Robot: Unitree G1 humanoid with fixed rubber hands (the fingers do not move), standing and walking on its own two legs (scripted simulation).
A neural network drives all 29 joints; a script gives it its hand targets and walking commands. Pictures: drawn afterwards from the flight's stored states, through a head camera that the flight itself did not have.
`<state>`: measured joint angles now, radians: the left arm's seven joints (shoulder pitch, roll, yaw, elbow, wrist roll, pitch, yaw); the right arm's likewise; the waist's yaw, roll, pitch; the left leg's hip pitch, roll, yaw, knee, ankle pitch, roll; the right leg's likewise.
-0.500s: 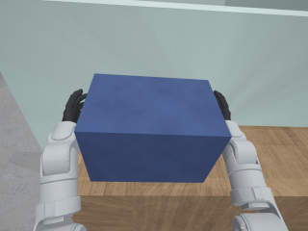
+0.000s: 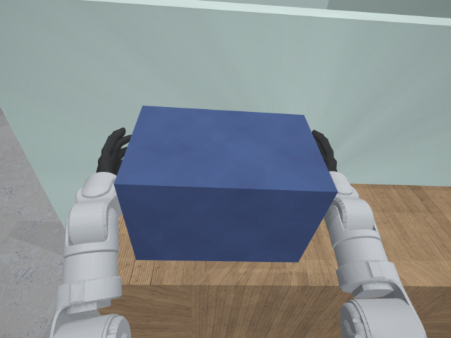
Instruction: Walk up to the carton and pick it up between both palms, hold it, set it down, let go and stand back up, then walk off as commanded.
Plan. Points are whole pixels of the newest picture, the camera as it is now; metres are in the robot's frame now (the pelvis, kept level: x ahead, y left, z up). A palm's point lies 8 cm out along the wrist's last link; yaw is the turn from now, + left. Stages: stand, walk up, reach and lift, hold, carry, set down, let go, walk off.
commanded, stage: hold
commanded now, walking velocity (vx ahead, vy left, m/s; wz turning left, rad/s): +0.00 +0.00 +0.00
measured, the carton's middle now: (222, 185) +0.34 +0.00 +0.15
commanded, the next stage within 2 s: none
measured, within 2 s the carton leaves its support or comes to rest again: neither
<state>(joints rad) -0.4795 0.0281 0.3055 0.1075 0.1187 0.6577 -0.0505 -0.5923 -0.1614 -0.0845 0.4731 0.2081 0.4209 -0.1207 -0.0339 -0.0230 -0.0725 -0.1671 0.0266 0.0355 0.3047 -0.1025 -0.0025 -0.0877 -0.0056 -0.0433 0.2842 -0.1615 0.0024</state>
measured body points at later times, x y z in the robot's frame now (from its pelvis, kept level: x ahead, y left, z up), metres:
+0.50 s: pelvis +0.02 +0.00 +0.00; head -0.02 +0.02 +0.45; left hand +0.36 +0.19 +0.17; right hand +0.38 -0.18 +0.17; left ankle +0.04 +0.12 -0.75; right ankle +0.00 -0.12 -0.75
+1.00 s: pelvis +0.00 +0.00 +0.00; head -0.04 +0.02 +0.45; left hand +0.35 +0.19 +0.17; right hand +0.37 -0.18 +0.17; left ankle +0.04 +0.12 -0.75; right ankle +0.00 -0.12 -0.75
